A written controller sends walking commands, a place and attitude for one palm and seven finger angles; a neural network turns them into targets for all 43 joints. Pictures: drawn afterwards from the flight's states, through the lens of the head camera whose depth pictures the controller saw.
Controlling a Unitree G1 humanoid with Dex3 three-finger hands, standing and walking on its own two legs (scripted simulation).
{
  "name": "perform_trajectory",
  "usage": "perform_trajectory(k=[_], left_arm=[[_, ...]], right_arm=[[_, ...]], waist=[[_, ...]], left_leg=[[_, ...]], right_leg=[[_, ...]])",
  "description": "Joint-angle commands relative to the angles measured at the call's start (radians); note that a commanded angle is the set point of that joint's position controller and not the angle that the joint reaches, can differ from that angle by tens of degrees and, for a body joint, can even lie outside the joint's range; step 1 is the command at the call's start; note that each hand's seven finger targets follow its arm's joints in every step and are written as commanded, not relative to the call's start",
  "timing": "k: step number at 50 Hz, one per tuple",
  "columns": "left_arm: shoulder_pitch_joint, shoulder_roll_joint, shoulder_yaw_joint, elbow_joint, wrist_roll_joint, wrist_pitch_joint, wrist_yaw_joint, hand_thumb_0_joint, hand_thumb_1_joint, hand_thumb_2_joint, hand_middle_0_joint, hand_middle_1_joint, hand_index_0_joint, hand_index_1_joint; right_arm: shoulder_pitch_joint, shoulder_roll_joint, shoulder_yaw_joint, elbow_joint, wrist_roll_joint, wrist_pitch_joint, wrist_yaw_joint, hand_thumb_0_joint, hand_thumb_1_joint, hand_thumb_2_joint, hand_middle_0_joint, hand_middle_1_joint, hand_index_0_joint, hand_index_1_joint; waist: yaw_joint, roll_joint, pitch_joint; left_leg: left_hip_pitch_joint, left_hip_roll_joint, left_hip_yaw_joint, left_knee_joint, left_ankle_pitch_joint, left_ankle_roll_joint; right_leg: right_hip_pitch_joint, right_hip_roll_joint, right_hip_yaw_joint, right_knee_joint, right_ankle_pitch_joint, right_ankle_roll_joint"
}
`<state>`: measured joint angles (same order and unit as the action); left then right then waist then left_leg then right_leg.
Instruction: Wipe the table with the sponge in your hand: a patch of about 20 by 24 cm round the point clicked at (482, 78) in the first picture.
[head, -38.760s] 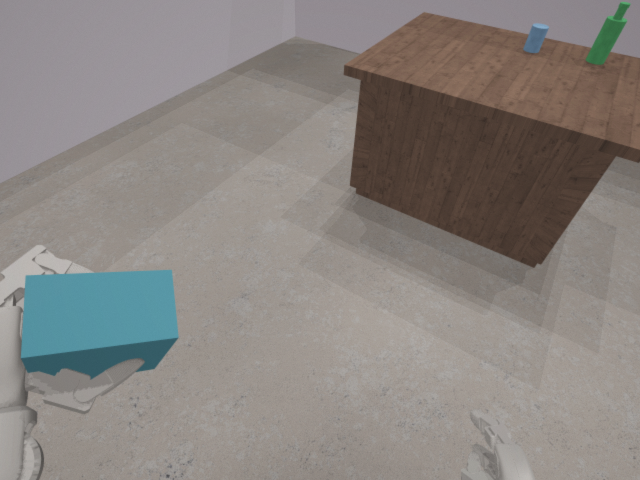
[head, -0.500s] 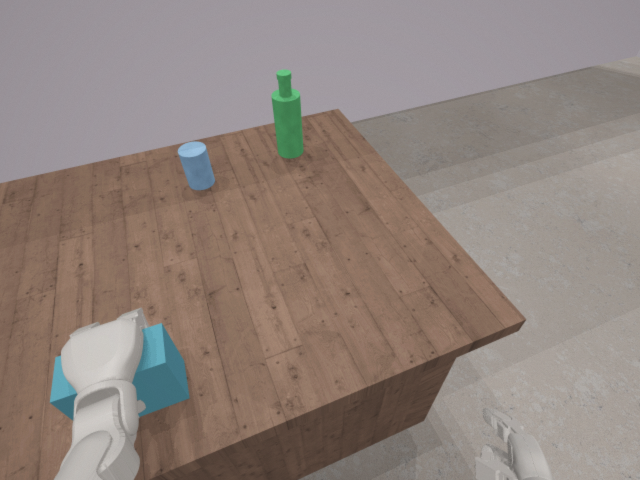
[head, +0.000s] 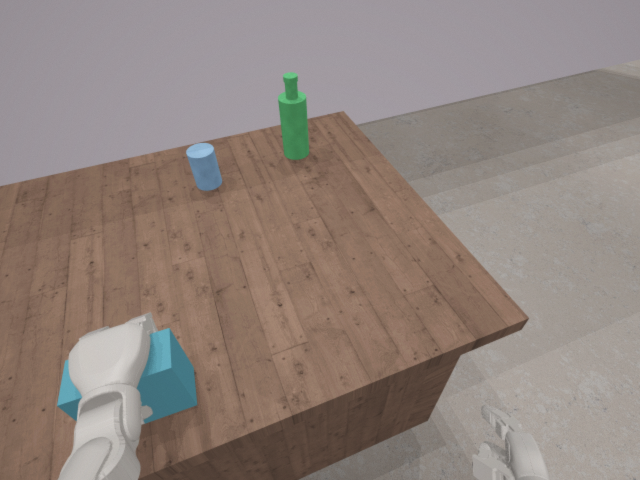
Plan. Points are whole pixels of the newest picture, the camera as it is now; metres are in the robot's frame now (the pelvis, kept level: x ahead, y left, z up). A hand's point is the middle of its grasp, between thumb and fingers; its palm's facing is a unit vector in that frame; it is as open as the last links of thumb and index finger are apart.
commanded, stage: lift the sponge slowly off the table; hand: left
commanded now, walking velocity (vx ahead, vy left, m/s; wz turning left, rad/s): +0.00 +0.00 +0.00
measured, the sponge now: (139, 389) +0.23 +0.29 -0.05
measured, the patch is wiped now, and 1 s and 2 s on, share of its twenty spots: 1.00 1.00 1.00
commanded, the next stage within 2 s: bring the sponge back beside the body in 1.62 s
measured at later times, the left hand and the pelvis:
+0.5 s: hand (124, 373) +0.23 +0.28 +0.02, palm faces -0.05 -0.11 -0.99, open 10.0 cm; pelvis -0.01 -0.01 +0.01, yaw +1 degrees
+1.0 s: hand (120, 353) +0.24 +0.28 +0.05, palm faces -0.02 -0.11 -0.99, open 10.0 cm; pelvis +0.00 -0.01 +0.02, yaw +0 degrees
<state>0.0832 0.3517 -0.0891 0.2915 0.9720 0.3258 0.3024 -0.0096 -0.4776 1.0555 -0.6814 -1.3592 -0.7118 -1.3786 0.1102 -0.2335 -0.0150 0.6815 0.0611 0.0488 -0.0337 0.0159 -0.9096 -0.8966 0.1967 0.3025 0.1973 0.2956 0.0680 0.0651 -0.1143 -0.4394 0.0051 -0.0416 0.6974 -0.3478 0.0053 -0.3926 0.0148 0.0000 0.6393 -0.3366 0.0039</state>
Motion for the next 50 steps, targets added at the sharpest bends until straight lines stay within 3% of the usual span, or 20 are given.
perform_trajectory(k=[1, 3, 5, 6, 7, 13, 14, 16, 17, 19, 22, 24, 28, 29, 32, 36, 41, 46, 47, 50], left_arm=[[-0.180, 0.143, 0.053, -0.192, 0.019, -0.001, 0.019, 0.000, 0.100, 1.300, -1.200, -1.600, -1.200, -1.600], [-0.168, 0.144, 0.054, -0.229, 0.018, 0.000, 0.019, 0.000, 0.100, 1.300, -1.200, -1.600, -1.200, -1.600], [-0.201, 0.168, 0.065, -0.232, 0.030, 0.001, 0.019, 0.000, 0.100, 1.300, -1.200, -1.600, -1.200, -1.600], [-0.204, 0.146, 0.043, -0.233, 0.032, 0.003, 0.017, 0.000, 0.100, 1.300, -1.200, -1.600, -1.200, -1.600], [-0.222, 0.202, 0.096, -0.242, 0.033, 0.003, 0.020, 0.000, 0.100, 1.300, -1.200, -1.600, -1.200, -1.600], [-0.243, 0.184, 0.075, -0.272, 0.037, 0.007, 0.011, 0.000, 0.100, 1.300, -1.200, -1.600, -1.200, -1.600], [-0.241, 0.191, 0.080, -0.262, 0.034, 0.007, 0.007, 0.000, 0.100, 1.300, -1.200, -1.600, -1.200, -1.600], [-0.218, 0.183, 0.075, -0.242, 0.028, 0.019, -0.008, 0.000, 0.100, 1.300, -1.200, -1.600, -1.200, -1.600], [-0.226, 0.214, 0.104, -0.241, 0.020, 0.023, -0.016, 0.000, 0.100, 1.300, -1.200, -1.600, -1.200, -1.600], [-0.258, 0.183, 0.063, -0.243, 0.020, 0.024, -0.034, 0.000, 0.100, 1.300, -1.200, -1.600, -1.200, -1.600], [-0.253, 0.207, 0.084, -0.278, 0.017, 0.011, -0.056, 0.000, 0.100, 1.300, -1.200, -1.600, -1.200, -1.600], [-0.260, 0.180, 0.056, -0.277, 0.016, -0.001, -0.066, 0.000, 0.100, 1.300, -1.200, -1.600, -1.200, -1.600], [-0.289, 0.228, 0.099, -0.280, 0.026, -0.010, -0.071, 0.000, 0.100, 1.300, -1.200, -1.600, -1.200, -1.600], [-0.305, 0.230, 0.098, -0.283, 0.026, -0.016, -0.069, 0.000, 0.100, 1.300, -1.200, -1.600, -1.200, -1.600], [-0.277, 0.271, 0.147, -0.281, 0.023, -0.013, -0.068, 0.000, 0.100, 1.300, -1.200, -1.600, -1.200, -1.600], [-0.266, 0.220, 0.097, -0.294, 0.014, -0.003, -0.081, 0.000, 0.100, 1.300, -1.200, -1.600, -1.200, -1.600], [-0.279, 0.213, 0.081, -0.318, 0.008, 0.006, -0.103, 0.000, 0.100, 1.300, -1.200, -1.600, -1.200, -1.600], [-0.289, 0.238, 0.103, -0.329, 0.015, 0.015, -0.112, 0.000, 0.100, 1.300, -1.200, -1.600, -1.200, -1.600], [-0.295, 0.274, 0.138, -0.350, 0.013, 0.015, -0.111, 0.000, 0.100, 1.300, -1.200, -1.600, -1.200, -1.600], [-0.285, 0.254, 0.120, -0.330, 0.013, 0.030, -0.122, 0.000, 0.100, 1.300, -1.200, -1.600, -1.200, -1.600]], right_arm=[[-0.175, -0.115, -0.038, -0.161, -0.003, -0.060, -0.008, 0.000, -0.900, -0.900, 0.200, 0.300, 0.200, 0.300], [-0.184, -0.113, -0.037, -0.167, -0.005, -0.062, -0.009, 0.000, -0.900, -0.900, 0.200, 0.300, 0.200, 0.300], [-0.186, -0.114, -0.035, -0.158, -0.007, -0.063, -0.010, 0.000, -0.900, -0.900, 0.200, 0.300, 0.200, 0.300], [-0.192, -0.110, -0.032, -0.161, -0.008, -0.065, -0.011, 0.000, -0.900, -0.900, 0.200, 0.300, 0.200, 0.300], [-0.191, -0.116, -0.034, -0.156, -0.009, -0.063, -0.013, 0.000, -0.900, -0.900, 0.200, 0.300, 0.200, 0.300], [-0.212, -0.106, -0.027, -0.156, -0.010, -0.067, -0.020, 0.000, -0.900, -0.900, 0.200, 0.300, 0.200, 0.300], [-0.214, -0.105, -0.027, -0.153, -0.009, -0.069, -0.021, 0.000, -0.900, -0.900, 0.200, 0.300, 0.200, 0.300], [-0.223, -0.108, -0.024, -0.149, -0.009, -0.067, -0.021, 0.000, -0.900, -0.900, 0.200, 0.300, 0.200, 0.300], [-0.229, -0.114, -0.023, -0.147, -0.008, -0.064, -0.023, 0.000, -0.900, -0.900, 0.200, 0.300, 0.200, 0.300], [-0.234, -0.109, -0.019, -0.151, -0.005, -0.065, -0.026, 0.000, -0.900, -0.900, 0.200, 0.300, 0.200, 0.300], [-0.240, -0.114, -0.020, -0.153, -0.010, -0.072, -0.028, 0.000, -0.900, -0.900, 0.200, 0.300, 0.200, 0.300], [-0.236, -0.107, -0.019, -0.157, -0.008, -0.076, -0.029, 0.000, -0.900, -0.900, 0.200, 0.300, 0.200, 0.300], [-0.239, -0.114, -0.018, -0.148, -0.012, -0.078, -0.034, 0.000, -0.900, -0.900, 0.200, 0.300, 0.200, 0.300], [-0.235, -0.111, -0.020, -0.147, -0.013, -0.081, -0.037, 0.000, -0.900, -0.900, 0.200, 0.300, 0.200, 0.300], [-0.243, -0.119, -0.022, -0.139, -0.014, -0.080, -0.037, 0.000, -0.900, -0.900, 0.200, 0.300, 0.200, 0.300], [-0.255, -0.115, -0.022, -0.144, -0.010, -0.086, -0.035, 0.000, -0.900, -0.900, 0.200, 0.300, 0.200, 0.300], [-0.264, -0.116, -0.016, -0.146, -0.010, -0.092, -0.034, 0.000, -0.900, -0.900, 0.200, 0.300, 0.200, 0.300], [-0.271, -0.117, -0.013, -0.144, -0.013, -0.093, -0.037, 0.000, -0.900, -0.900, 0.200, 0.300, 0.200, 0.300], [-0.270, -0.123, -0.015, -0.142, -0.016, -0.092, -0.038, 0.000, -0.900, -0.900, 0.200, 0.300, 0.200, 0.300], [-0.280, -0.122, -0.009, -0.137, -0.014, -0.086, -0.037, 0.000, -0.900, -0.900, 0.200, 0.300, 0.200, 0.300]], waist=[[0.005, -0.023, -0.150], [0.021, -0.008, -0.177], [0.014, -0.011, -0.164], [0.010, -0.018, -0.147], [0.018, -0.008, -0.147], [0.032, 0.010, -0.172], [0.022, 0.000, -0.151], [0.027, -0.028, -0.141], [0.030, -0.010, -0.126], [0.019, -0.014, -0.110], [0.033, -0.003, -0.134], [0.021, -0.031, -0.106], [0.038, -0.005, -0.114], [0.028, -0.014, -0.112], [0.048, -0.012, -0.133], [0.039, -0.009, -0.111], [0.038, -0.018, -0.102], [0.051, -0.027, -0.115], [0.055, -0.018, -0.126], [0.054, -0.030, -0.102]], left_leg=[[0.156, -0.022, -0.017, -0.112, 0.238, 0.031], [0.175, -0.029, -0.018, -0.115, 0.257, 0.033], [0.176, -0.027, -0.021, -0.119, 0.257, 0.030], [0.176, -0.027, -0.016, -0.124, 0.249, 0.032], [0.177, -0.028, -0.024, -0.131, 0.248, 0.030], [0.217, -0.037, -0.014, -0.144, 0.264, 0.032], [0.212, -0.032, -0.010, -0.146, 0.257, 0.031], [0.212, -0.037, -0.006, -0.152, 0.259, 0.032], [0.209, -0.040, -0.013, -0.164, 0.248, 0.029], [0.211, -0.041, -0.005, -0.170, 0.227, 0.033], [0.239, -0.044, -0.011, -0.176, 0.252, 0.035], [0.236, -0.042, -0.007, -0.178, 0.240, 0.038], [0.252, -0.047, -0.008, -0.192, 0.236, 0.037], [0.250, -0.043, -0.003, -0.196, 0.238, 0.037], [0.263, -0.046, -0.004, -0.206, 0.260, 0.033], [0.270, -0.042, 0.000, -0.216, 0.263, 0.035], [0.284, -0.039, -0.006, -0.231, 0.267, 0.035], [0.301, -0.040, -0.005, -0.243, 0.291, 0.036], [0.310, -0.038, -0.010, -0.249, 0.299, 0.035], [0.313, -0.040, -0.005, -0.251, 0.301, 0.035]], right_leg=[[0.029, 0.044, -0.019, -0.090, 0.217, -0.074], [0.056, 0.044, -0.017, -0.095, 0.236, -0.076], [0.051, 0.044, -0.014, -0.097, 0.234, -0.077], [0.048, 0.042, -0.012, -0.102, 0.229, -0.075], [0.060, 0.045, 0.001, -0.109, 0.220, -0.081], [0.099, 0.039, 0.000, -0.130, 0.241, -0.079], [0.093, 0.038, 0.004, -0.131, 0.238, -0.078], [0.107, 0.035, 0.013, -0.150, 0.253, -0.075], [0.115, 0.036, 0.027, -0.162, 0.239, -0.079], [0.105, 0.033, 0.018, -0.170, 0.211, -0.074], [0.132, 0.035, 0.034, -0.184, 0.235, -0.080], [0.118, 0.031, 0.024, -0.190, 0.222, -0.074], [0.137, 0.030, 0.031, -0.210, 0.208, -0.077], [0.136, 0.029, 0.032, -0.206, 0.211, -0.075], [0.174, 0.028, 0.051, -0.218, 0.241, -0.080], [0.165, 0.025, 0.033, -0.227, 0.230, -0.074], [0.172, 0.025, 0.032, -0.240, 0.222, -0.073], [0.200, 0.023, 0.030, -0.245, 0.247, -0.074], [0.217, 0.025, 0.042, -0.250, 0.253, -0.078], [0.212, 0.023, 0.033, -0.262, 0.257, -0.075]])
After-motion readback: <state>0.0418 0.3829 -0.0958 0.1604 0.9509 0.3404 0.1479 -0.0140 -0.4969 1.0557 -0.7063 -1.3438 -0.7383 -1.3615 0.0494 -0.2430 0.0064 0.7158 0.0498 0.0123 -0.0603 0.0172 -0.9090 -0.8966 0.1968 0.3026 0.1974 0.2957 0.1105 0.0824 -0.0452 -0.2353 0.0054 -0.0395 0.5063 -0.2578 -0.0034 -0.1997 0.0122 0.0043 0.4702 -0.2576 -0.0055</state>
